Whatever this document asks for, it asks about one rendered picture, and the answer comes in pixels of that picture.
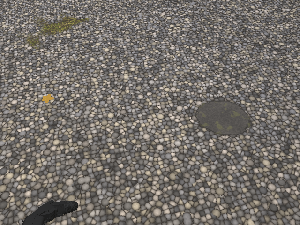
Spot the left robot hand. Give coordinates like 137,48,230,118
22,200,79,225

